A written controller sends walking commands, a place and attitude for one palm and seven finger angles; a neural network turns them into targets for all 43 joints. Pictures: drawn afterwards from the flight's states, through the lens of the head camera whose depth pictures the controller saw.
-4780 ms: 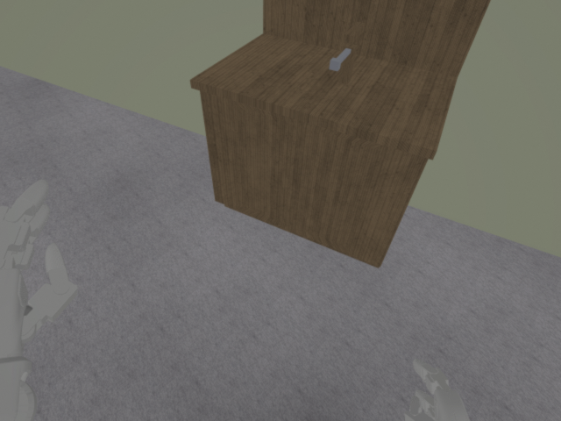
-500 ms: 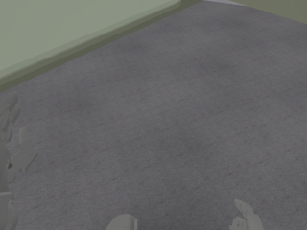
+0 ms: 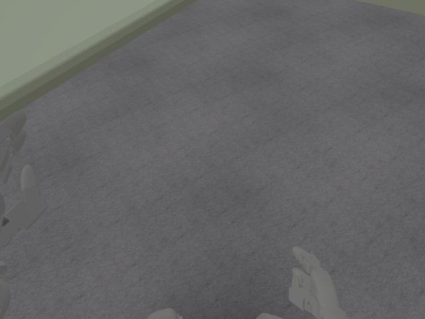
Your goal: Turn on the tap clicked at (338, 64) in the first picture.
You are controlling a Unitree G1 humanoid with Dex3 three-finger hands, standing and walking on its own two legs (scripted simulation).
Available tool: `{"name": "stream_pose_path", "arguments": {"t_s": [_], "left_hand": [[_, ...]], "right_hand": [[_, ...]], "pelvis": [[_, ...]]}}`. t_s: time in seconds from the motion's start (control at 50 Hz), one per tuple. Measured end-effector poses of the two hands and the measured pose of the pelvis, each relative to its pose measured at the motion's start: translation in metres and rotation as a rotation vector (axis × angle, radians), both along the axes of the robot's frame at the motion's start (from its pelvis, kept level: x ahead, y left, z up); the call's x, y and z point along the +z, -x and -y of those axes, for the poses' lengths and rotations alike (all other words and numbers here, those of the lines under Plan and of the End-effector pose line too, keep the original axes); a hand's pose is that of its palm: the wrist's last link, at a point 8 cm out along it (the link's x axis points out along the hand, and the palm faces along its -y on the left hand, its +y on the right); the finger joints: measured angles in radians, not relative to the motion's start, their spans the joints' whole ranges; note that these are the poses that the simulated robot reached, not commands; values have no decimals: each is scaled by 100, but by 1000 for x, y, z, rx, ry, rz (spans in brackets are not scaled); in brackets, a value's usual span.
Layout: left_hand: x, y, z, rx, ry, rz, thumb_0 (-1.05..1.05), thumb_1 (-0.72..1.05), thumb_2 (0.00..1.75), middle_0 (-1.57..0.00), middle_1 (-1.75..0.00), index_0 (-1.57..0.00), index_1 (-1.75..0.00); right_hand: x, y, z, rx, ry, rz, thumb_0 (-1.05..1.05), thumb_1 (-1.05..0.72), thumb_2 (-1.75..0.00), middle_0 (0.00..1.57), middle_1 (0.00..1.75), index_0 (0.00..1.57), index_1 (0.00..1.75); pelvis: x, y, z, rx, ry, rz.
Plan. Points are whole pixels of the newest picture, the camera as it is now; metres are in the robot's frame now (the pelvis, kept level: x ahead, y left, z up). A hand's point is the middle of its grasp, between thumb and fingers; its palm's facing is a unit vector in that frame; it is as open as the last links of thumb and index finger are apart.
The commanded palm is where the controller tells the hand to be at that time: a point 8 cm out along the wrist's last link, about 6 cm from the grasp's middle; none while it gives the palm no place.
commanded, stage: turn to face it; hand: left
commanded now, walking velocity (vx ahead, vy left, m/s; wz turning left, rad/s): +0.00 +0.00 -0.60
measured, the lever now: out of the picture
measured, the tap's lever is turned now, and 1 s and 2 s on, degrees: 0 0 0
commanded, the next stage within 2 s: none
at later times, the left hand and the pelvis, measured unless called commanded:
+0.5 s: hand (83, 211) +0.21 +0.17 +0.20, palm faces +0.17 -0.90 -0.39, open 7.4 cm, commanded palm +0.18 +0.22 +0.20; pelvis -0.05 +0.00 +0.01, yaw -16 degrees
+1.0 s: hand (204, 264) +0.16 +0.02 +0.19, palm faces -0.22 -0.82 -0.54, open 7.4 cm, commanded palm +0.15 +0.11 +0.20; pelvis -0.15 -0.02 +0.01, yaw -36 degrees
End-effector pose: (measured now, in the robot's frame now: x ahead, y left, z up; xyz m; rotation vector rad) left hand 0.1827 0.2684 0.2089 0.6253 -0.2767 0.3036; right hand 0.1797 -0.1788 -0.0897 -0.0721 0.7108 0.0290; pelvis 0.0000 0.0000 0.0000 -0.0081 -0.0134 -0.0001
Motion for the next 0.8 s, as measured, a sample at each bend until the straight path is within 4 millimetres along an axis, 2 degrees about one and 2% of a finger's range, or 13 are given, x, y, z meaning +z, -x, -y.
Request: {"name": "stream_pose_path", "arguments": {"t_s": [0.08,0.18,0.26,0.32,0.44,0.54,0.62,0.72,0.8], "left_hand": [[1,-9,19,-20,23,-16,1,89,90,-21,-30,-22,-30],[6,-12,37,-75,25,-32,1,89,90,-21,-30,-22,-30],[10,-13,44,-120,32,-19,1,89,90,-21,-30,-22,-30],[10,-11,47,-146,57,1,1,89,90,-21,-30,-22,-30],[5,-4,50,-207,126,39,1,89,90,-21,-30,-22,-30],[-2,0,49,-280,146,66,1,89,90,-21,-30,-22,-30],[1,3,56,-314,115,61,1,89,90,-21,-30,-22,-30],[2,2,86,-369,107,22,2,89,90,-21,-30,-21,-30],[-4,-1,128,-447,49,12,2,90,90,-21,-30,-21,-30]], "right_hand": [[-13,25,42,-78,48,-104,1,-90,-89,20,30,21,30],[-3,60,90,-208,121,-152,1,-90,-89,20,30,20,30],[10,85,116,-288,167,-148,1,-90,-90,20,30,20,30],[20,100,126,-328,191,-133,1,-90,-90,19,30,20,30],[36,126,123,-362,211,-101,1,-90,-90,19,30,20,30],[39,148,103,-376,205,-76,1,-90,-90,19,30,20,30],[34,170,82,-421,132,-50,1,-90,-90,20,30,20,30],[17,206,66,-466,32,-74,1,-90,-90,20,30,20,30],[-4,244,75,-511,-11,-96,1,-90,-89,20,30,20,30]], "pelvis": [[3,7,9,-55,-34,-2],[12,14,15,-108,-52,-9],[15,21,18,-152,-59,-19],[17,27,17,-188,-64,-25],[17,44,9,-255,-69,-38],[11,64,-3,-306,-51,-33],[13,78,-5,-368,-33,3],[15,92,1,-455,6,8],[3,111,19,-508,7,5]]}}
